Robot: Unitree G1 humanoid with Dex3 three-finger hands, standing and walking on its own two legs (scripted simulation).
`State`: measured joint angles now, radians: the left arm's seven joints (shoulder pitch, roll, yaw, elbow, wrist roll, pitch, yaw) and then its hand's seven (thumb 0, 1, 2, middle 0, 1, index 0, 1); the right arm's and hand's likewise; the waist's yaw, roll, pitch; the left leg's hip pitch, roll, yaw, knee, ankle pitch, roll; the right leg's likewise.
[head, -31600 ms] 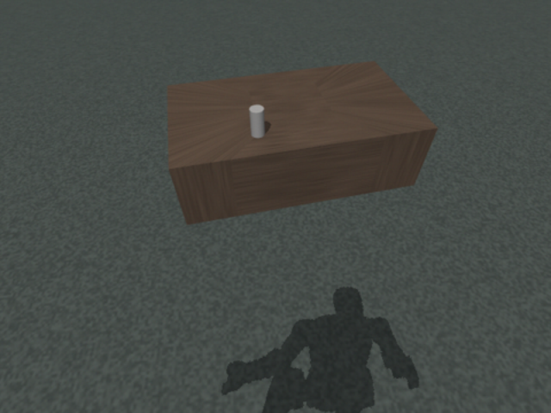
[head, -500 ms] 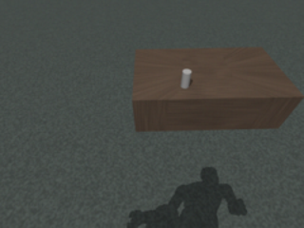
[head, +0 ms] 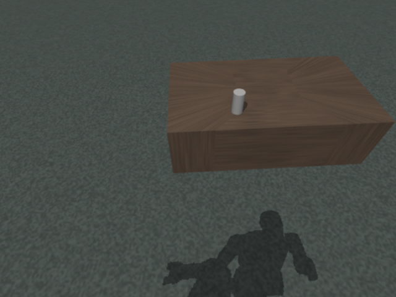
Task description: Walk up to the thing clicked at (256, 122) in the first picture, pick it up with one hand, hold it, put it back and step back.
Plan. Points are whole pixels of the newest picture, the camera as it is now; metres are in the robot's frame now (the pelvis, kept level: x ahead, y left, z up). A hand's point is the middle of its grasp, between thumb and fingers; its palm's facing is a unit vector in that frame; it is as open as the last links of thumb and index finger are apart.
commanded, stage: step back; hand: right
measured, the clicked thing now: (238, 102) +1.09 -0.22 -0.34
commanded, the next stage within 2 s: stand in 0.26 s
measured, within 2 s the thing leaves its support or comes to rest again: neither
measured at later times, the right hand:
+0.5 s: hand out of the picture +0.13 -0.26 -0.13, palm faces -0.02 +0.94 -0.35, open 7.4 cm
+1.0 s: hand out of the picture +0.08 -0.26 -0.14, palm faces -0.04 +0.94 -0.33, open 7.4 cm
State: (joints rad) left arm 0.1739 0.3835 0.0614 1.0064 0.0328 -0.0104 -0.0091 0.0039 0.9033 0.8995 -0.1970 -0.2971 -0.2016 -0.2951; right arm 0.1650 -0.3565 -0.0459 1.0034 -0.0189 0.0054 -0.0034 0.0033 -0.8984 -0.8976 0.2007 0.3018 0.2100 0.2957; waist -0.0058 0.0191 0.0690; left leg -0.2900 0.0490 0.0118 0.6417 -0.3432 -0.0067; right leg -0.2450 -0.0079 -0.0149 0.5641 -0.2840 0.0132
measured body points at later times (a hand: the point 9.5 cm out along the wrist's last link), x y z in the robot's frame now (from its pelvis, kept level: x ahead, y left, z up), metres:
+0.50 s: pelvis +0.02 -0.01 +0.02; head +0.03 +0.00 +0.47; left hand +0.13 +0.29 -0.11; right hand +0.13 -0.31 -0.11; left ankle +0.02 +0.12 -0.73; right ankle +0.01 -0.14 -0.73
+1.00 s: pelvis +0.00 -0.01 +0.02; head +0.02 -0.01 +0.47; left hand +0.07 +0.30 -0.11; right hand +0.08 -0.31 -0.12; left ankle +0.02 +0.12 -0.73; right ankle +0.01 -0.14 -0.73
